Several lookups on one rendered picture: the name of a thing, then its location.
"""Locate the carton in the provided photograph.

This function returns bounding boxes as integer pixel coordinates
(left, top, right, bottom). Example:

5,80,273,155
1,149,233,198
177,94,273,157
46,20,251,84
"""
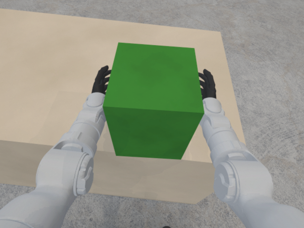
103,42,204,160

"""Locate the left robot upper arm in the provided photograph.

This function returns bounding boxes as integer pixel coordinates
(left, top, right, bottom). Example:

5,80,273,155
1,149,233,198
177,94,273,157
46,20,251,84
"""
0,149,94,228

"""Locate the left robot forearm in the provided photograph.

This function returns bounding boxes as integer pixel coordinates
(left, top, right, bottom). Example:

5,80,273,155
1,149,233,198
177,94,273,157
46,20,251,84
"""
36,92,106,184

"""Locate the pedestal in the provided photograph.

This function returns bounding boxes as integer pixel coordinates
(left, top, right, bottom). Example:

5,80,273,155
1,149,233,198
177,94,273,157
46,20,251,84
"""
0,9,246,205

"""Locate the robot right hand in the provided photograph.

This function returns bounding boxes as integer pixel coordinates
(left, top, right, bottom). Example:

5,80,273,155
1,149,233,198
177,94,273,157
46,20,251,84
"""
198,69,216,100

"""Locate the right robot forearm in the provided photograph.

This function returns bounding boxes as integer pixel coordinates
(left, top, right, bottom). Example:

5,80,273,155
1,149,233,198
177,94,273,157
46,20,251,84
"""
199,97,274,187

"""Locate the right robot upper arm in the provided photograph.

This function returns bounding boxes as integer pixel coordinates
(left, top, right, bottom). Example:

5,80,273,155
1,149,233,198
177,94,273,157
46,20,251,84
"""
213,160,304,228

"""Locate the robot left hand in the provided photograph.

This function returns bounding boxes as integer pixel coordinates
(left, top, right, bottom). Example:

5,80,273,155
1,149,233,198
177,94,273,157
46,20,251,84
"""
92,66,111,94

